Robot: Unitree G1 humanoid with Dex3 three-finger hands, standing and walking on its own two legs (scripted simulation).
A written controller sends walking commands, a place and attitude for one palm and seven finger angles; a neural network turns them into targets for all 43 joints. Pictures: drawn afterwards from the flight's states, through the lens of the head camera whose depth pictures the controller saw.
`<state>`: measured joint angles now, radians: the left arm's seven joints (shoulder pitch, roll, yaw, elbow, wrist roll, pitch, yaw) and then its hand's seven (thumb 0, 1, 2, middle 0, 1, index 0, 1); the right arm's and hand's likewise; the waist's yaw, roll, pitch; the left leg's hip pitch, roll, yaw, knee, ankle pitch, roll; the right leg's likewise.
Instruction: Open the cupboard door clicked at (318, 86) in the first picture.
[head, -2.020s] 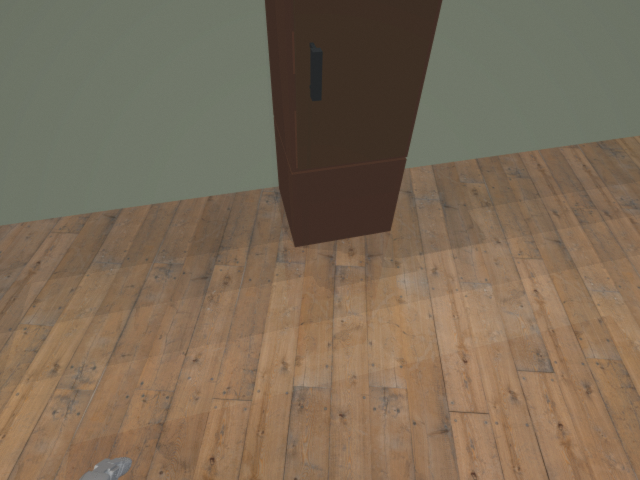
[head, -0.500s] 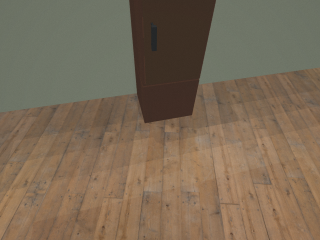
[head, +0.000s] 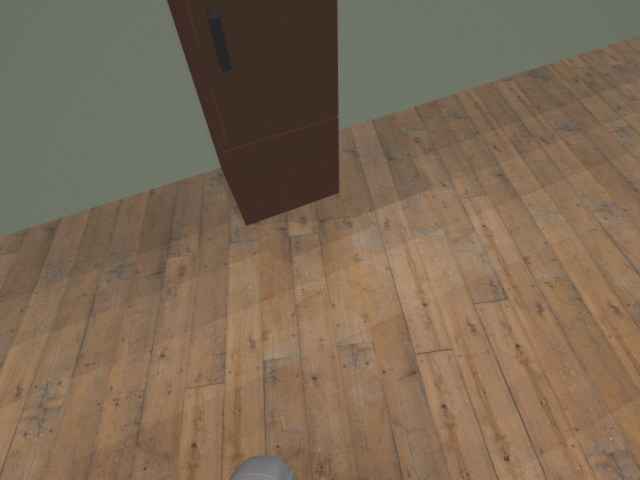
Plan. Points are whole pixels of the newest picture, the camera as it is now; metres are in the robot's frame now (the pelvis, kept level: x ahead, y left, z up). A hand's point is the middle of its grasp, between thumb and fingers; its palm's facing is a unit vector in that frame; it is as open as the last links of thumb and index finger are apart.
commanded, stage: walk to a spot facing it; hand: left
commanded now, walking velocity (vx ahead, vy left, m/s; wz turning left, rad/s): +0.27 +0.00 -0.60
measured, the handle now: (217, 40) +1.08 +0.38 +0.01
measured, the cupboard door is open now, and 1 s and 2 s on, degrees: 0 0 0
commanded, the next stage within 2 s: none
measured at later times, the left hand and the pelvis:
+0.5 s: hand out of the picture +0.13 +0.27 -0.17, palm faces -0.19 -0.96 -0.18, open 7.4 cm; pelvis +0.07 +0.07 +0.01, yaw -17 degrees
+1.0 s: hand (309, 311) +0.42 +0.07 -0.18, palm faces -0.62 -0.78 -0.09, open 7.4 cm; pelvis +0.24 +0.01 -0.01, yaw -36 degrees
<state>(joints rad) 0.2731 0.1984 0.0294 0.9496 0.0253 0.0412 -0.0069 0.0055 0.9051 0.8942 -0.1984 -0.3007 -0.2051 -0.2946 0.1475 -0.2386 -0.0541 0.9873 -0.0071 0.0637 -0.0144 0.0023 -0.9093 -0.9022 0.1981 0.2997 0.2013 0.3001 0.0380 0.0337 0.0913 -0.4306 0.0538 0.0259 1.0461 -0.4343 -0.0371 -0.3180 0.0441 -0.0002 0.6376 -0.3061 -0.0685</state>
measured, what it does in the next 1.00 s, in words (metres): walks ahead, turning right: left foot, then right foot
